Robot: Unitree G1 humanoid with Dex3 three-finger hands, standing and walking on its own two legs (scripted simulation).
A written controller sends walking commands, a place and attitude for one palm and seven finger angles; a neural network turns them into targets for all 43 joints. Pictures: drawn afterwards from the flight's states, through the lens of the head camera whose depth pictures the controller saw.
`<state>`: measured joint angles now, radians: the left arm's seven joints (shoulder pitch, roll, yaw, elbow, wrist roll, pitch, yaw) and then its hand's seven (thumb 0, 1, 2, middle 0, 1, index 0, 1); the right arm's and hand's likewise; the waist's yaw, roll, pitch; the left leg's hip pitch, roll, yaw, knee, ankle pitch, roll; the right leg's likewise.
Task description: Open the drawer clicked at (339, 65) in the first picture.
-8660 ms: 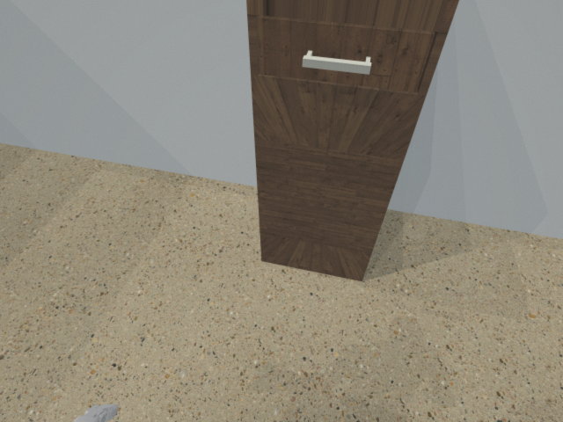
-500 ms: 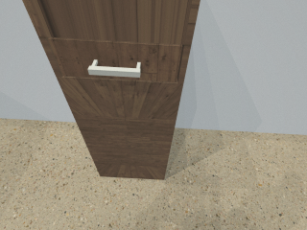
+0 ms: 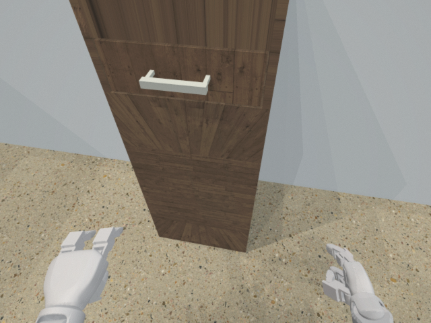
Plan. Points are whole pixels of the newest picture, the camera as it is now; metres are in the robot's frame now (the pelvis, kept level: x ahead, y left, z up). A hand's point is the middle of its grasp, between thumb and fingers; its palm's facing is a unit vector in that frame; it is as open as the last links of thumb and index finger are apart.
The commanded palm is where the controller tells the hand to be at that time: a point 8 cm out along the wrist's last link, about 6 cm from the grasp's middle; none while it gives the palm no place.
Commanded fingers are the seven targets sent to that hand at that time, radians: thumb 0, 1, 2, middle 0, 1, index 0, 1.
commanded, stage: raise the hand with hooked fingers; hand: left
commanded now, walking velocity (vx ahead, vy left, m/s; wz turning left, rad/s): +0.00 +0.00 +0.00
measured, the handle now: (176, 81) +0.56 +0.19 +0.17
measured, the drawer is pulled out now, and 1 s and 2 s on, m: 0.00 0.00 0.00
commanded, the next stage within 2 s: move the hooked fingers above the handle in 1.48 s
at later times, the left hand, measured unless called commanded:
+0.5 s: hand (97, 172) +0.30 +0.26 +0.14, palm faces +0.17 -0.09 -0.98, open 12.1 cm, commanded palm +0.26 +0.26 +0.19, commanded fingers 0.00 -0.31 0.38 -0.29 -1.08 -0.29 -1.08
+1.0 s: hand (36, 108) +0.33 +0.34 +0.24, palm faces +0.20 -0.05 -0.98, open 13.8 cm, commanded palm +0.28 +0.32 +0.30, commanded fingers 0.00 -0.50 0.30 -0.30 -1.20 -0.30 -1.20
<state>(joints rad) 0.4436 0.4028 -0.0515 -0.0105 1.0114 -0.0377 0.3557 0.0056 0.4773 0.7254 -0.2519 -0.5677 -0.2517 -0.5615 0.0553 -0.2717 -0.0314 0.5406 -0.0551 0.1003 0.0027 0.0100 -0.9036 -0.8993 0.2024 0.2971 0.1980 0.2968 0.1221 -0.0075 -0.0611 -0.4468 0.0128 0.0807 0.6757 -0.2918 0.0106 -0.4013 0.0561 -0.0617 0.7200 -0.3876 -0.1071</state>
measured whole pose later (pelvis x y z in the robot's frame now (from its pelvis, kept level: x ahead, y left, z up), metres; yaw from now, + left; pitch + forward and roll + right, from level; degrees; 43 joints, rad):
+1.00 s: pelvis -0.01 +0.09 +0.02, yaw -2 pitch -3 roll -1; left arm -0.36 0.63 -0.03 -0.07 0.82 0.23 -0.21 0.00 -0.49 0.31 -0.32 -1.20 -0.32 -1.19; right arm 0.05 -0.23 0.07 0.61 0.04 0.15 0.01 0.01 -0.90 -0.90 0.20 0.30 0.20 0.30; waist 0.11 0.10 0.01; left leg -0.20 -0.11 -0.01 0.41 -0.15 0.10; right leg -0.16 -0.02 0.01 0.45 -0.24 0.01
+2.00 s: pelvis -0.01 +0.05 +0.02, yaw -1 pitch -2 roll +0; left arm -0.47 0.63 -0.07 0.13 0.83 0.08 -0.28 0.00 -0.50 0.30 -0.32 -1.20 -0.32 -1.20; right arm 0.13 -0.29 0.04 0.64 0.04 0.10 -0.02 0.01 -0.90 -0.90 0.20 0.30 0.20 0.30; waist 0.07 0.10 0.01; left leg -0.25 -0.07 -0.05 0.44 -0.16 0.04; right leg -0.20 0.03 -0.03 0.47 -0.24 -0.04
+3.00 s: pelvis +0.04 +0.07 +0.02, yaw -2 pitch +6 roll +0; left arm -0.85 0.43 -0.28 0.47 0.85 0.06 -0.10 0.00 -0.49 0.30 -0.33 -1.20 -0.32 -1.20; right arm 0.18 -0.26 0.02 0.66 0.05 0.16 -0.01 0.01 -0.90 -0.90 0.20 0.30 0.20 0.30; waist 0.00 0.07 -0.05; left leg -0.34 -0.10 -0.02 0.47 -0.23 0.07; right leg -0.29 0.00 0.00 0.50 -0.31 -0.01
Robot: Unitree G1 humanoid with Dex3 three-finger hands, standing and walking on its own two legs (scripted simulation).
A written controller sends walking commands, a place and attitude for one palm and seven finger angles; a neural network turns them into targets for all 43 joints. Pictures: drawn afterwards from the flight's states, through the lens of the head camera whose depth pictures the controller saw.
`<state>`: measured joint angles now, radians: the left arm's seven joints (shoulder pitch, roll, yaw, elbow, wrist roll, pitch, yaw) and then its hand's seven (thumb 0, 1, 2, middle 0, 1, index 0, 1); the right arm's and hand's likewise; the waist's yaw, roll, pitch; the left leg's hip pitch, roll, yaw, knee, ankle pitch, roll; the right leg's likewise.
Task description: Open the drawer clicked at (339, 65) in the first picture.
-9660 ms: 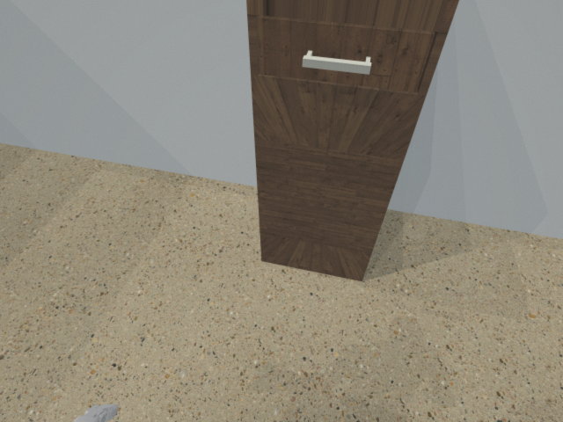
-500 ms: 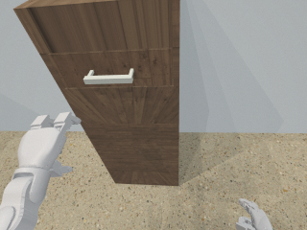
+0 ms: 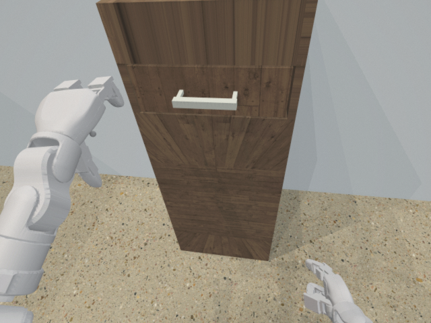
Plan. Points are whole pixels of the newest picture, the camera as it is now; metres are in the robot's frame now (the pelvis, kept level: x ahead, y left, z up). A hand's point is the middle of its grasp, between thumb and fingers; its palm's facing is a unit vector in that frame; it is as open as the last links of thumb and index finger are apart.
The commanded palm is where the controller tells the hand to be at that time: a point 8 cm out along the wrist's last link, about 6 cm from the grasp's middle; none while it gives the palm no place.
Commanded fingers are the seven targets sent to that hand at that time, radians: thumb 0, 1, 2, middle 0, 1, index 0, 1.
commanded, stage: raise the hand with hooked fingers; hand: left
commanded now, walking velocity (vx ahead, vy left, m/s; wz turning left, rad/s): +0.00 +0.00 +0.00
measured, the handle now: (206, 98) +0.56 +0.12 +0.14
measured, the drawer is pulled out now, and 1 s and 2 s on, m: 0.00 0.00 0.00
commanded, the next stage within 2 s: move the hooked fingers above the handle in 0.48 s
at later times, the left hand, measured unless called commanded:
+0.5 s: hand (86, 142) +0.31 +0.26 +0.22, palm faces +0.20 -0.05 -0.98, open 13.9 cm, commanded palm +0.26 +0.24 +0.28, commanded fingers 0.00 -0.50 0.30 -0.30 -1.20 -0.30 -1.20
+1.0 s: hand (136, 138) +0.35 +0.20 +0.19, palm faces +0.03 -0.01 -1.00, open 13.9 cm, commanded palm +0.33 +0.20 +0.27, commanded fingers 0.00 -0.50 0.30 -0.30 -1.20 -0.30 -1.20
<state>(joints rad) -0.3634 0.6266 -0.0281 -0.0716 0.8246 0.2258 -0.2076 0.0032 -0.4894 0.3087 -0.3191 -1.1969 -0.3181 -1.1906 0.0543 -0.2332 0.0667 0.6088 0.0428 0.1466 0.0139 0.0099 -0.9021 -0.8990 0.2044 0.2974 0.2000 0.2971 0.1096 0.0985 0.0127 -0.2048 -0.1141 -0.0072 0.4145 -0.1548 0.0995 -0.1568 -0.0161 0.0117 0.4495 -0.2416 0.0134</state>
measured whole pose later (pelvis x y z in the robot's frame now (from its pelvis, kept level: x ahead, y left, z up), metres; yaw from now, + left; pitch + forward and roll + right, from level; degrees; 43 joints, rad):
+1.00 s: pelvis +0.00 -0.04 +0.00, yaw +1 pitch -2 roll +0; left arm -0.47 0.63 -0.07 0.13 0.83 0.08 -0.28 0.00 -0.50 0.30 -0.32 -1.20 -0.32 -1.20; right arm 0.13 -0.29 0.04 0.64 0.04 0.10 -0.02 0.01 -0.90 -0.90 0.20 0.30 0.20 0.30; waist 0.07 0.10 0.01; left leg -0.25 -0.07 -0.05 0.44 -0.16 0.04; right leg -0.20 0.03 -0.03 0.47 -0.24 -0.04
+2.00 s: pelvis +0.04 -0.02 +0.00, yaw +0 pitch +6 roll +0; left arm -0.85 0.43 -0.28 0.47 0.85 0.06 -0.10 0.00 -0.49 0.30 -0.33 -1.20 -0.32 -1.20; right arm 0.18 -0.26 0.02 0.66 0.05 0.16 -0.01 0.01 -0.90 -0.90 0.20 0.30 0.20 0.30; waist 0.00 0.07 -0.05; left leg -0.34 -0.10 -0.02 0.47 -0.23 0.07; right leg -0.29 0.00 0.00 0.50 -0.31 -0.01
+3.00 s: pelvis +0.04 -0.05 +0.00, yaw -2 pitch +6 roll +1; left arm -1.01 0.51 -0.17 0.86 0.95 0.12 -0.15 0.01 -0.50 0.31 -0.36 -1.23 -0.34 -1.24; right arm 0.23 -0.26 0.04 0.65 0.08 0.20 -0.06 0.01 -0.90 -0.90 0.21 0.30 0.20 0.30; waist -0.05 0.06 -0.09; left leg -0.35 -0.06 0.00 0.48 -0.23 0.04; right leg -0.32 0.04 0.02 0.51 -0.30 -0.04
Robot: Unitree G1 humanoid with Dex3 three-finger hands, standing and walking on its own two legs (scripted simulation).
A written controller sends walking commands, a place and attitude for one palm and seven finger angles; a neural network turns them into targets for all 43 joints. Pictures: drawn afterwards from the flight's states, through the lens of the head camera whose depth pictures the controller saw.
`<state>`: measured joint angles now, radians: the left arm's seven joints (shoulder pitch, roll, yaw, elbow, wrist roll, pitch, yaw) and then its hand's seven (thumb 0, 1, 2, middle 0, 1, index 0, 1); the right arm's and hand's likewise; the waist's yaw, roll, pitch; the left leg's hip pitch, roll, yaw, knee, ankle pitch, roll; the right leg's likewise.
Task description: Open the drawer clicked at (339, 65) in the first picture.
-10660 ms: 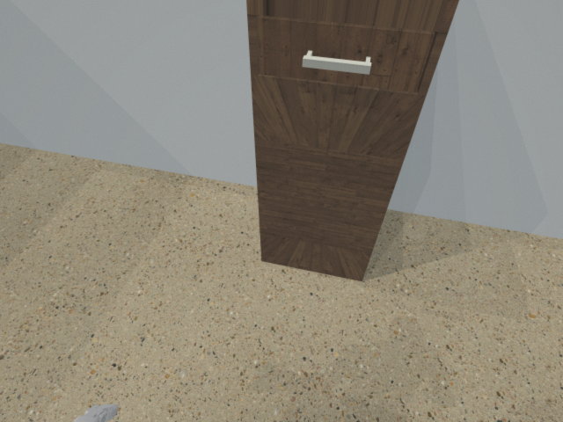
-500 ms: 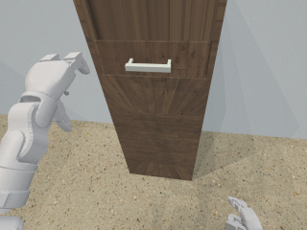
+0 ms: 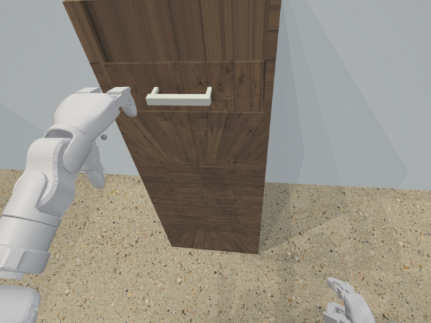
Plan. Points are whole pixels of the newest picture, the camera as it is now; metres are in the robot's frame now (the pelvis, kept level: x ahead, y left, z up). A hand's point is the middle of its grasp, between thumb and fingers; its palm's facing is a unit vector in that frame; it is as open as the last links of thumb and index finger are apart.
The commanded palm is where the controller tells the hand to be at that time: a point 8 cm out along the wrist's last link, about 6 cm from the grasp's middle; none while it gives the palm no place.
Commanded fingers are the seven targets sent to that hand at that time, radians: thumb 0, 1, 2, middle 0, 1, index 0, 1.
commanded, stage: move the hooked fingers above the handle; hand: left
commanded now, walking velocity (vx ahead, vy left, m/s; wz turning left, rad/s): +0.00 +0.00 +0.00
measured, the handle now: (180, 95) +0.57 +0.15 +0.14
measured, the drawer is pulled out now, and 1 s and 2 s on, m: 0.00 0.00 0.00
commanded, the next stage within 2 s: none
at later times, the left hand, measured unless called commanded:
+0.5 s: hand (148, 118) +0.43 +0.18 +0.18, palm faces +0.02 -0.06 -1.00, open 13.8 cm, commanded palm +0.42 +0.21 +0.26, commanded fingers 0.00 -0.50 0.30 -0.30 -1.20 -0.30 -1.20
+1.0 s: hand (182, 97) +0.50 +0.13 +0.18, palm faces +0.06 -0.08 -0.99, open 13.8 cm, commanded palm +0.50 +0.18 +0.26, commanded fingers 0.00 -0.50 0.30 -0.30 -1.20 -0.30 -1.20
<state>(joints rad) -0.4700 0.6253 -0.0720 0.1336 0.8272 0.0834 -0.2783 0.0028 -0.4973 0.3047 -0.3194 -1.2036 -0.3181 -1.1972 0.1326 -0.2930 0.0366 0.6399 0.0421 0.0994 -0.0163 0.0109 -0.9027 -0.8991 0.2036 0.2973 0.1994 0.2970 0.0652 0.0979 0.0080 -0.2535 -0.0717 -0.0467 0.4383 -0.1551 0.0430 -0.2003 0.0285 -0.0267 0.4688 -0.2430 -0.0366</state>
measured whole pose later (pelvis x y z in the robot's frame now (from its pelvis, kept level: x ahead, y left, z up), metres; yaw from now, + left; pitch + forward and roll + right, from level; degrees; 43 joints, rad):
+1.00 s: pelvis +0.05 +0.02 +0.00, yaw -1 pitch +6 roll +0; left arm -0.85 0.43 -0.28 0.47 0.85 0.06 -0.10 0.00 -0.49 0.30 -0.33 -1.20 -0.32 -1.20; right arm 0.18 -0.26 0.02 0.66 0.05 0.16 -0.01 0.01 -0.90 -0.90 0.20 0.30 0.20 0.30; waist 0.00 0.07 -0.05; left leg -0.34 -0.10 -0.02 0.47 -0.23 0.07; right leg -0.29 0.00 0.00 0.50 -0.31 -0.01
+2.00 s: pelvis +0.04 +0.00 +0.00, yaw -3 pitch +6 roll +1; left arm -1.01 0.51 -0.17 0.86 0.95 0.12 -0.15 0.01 -0.50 0.31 -0.36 -1.23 -0.34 -1.24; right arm 0.23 -0.26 0.04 0.65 0.08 0.20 -0.06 0.01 -0.90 -0.90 0.21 0.30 0.20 0.30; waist -0.05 0.06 -0.09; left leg -0.35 -0.06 0.00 0.48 -0.23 0.04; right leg -0.32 0.04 0.02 0.51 -0.30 -0.04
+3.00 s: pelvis +0.04 +0.00 +0.00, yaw -3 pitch +7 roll +0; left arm -1.03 0.48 -0.19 0.83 0.91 0.12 -0.01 0.01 -0.50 0.30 -0.35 -1.23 -0.34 -1.21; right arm 0.23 -0.27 0.01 0.71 0.07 0.16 -0.04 0.01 -0.90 -0.90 0.20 0.30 0.20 0.30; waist -0.04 0.06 -0.08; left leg -0.37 -0.06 0.00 0.48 -0.22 0.05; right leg -0.33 0.04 0.02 0.50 -0.29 -0.03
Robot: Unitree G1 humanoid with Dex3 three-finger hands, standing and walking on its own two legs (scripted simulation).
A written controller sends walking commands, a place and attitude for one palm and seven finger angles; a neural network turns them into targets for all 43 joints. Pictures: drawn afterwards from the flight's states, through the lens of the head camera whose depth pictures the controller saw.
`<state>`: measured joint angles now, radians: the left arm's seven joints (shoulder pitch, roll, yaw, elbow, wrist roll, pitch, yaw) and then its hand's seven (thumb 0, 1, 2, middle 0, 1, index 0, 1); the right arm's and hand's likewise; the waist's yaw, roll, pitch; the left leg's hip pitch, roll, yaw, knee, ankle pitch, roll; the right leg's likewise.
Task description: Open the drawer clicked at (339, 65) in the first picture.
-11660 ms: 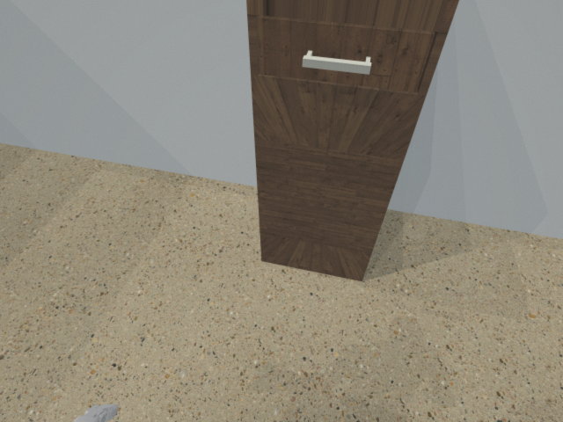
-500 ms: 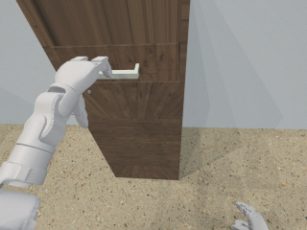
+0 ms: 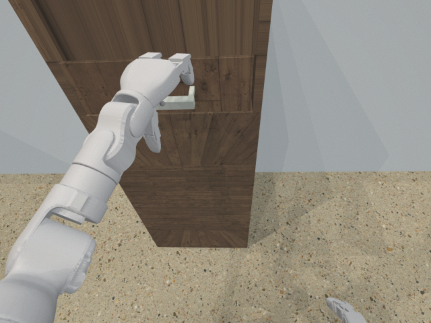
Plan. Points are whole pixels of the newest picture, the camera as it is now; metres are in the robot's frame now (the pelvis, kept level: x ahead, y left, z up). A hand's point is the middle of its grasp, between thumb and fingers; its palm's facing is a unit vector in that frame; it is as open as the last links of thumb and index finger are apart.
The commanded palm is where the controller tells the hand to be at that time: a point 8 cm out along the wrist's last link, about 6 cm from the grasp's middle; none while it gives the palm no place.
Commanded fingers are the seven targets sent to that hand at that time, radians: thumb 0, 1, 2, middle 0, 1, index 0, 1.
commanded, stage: move the hooked fingers above the handle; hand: left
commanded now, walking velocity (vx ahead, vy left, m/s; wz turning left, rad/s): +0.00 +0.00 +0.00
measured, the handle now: (158, 97) +0.52 +0.14 +0.14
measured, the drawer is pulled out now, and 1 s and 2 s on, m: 0.00 0.00 0.00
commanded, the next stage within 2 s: none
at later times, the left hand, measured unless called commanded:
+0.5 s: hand (131, 113) +0.44 +0.17 +0.17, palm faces -0.08 +0.01 -1.00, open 13.8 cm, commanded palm +0.45 +0.16 +0.26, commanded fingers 0.00 -0.50 0.30 -0.30 -1.20 -0.30 -1.20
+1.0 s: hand (142, 87) +0.47 +0.15 +0.20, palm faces -0.02 -0.03 -1.00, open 13.7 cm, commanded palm +0.45 +0.16 +0.25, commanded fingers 0.00 -0.50 0.30 -0.30 -1.20 -0.30 -1.20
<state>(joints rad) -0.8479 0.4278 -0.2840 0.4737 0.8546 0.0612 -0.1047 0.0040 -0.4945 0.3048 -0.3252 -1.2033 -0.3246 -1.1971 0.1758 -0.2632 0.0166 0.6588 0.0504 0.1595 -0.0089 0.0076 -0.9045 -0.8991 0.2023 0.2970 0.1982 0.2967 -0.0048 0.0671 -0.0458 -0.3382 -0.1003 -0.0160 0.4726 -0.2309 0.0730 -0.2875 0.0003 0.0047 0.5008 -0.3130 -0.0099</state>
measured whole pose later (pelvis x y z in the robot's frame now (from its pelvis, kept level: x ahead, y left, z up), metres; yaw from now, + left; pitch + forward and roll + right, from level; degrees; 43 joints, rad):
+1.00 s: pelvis -0.01 -0.03 +0.00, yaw -2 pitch +6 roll +1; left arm -1.01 0.51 -0.17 0.86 0.95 0.12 -0.15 0.01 -0.50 0.31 -0.36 -1.23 -0.34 -1.24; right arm 0.23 -0.26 0.04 0.65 0.08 0.20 -0.06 0.01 -0.90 -0.90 0.21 0.30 0.20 0.30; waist -0.05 0.06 -0.09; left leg -0.35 -0.06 0.00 0.48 -0.23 0.04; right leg -0.32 0.04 0.02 0.51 -0.30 -0.04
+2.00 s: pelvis -0.01 -0.02 +0.00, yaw -1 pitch +7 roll +0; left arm -1.03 0.48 -0.19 0.83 0.91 0.12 -0.01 0.01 -0.50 0.30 -0.35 -1.23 -0.34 -1.21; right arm 0.23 -0.27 0.01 0.71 0.07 0.16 -0.04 0.01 -0.90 -0.90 0.20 0.30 0.20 0.30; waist -0.04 0.06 -0.08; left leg -0.37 -0.06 0.00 0.48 -0.22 0.05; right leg -0.33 0.04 0.02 0.50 -0.29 -0.03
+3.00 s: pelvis -0.01 -0.01 +0.00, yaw +0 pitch +6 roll +0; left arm -0.87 0.51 -0.21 0.65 0.91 -0.02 -0.11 0.00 -0.49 0.31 -0.33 -1.21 -0.28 -1.18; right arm 0.26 -0.27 -0.02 0.64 0.06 0.17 -0.05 0.01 -0.90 -0.90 0.20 0.30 0.20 0.30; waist -0.02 0.05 -0.06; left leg -0.38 -0.07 -0.01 0.53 -0.25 0.06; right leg -0.32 0.03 0.00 0.53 -0.31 -0.03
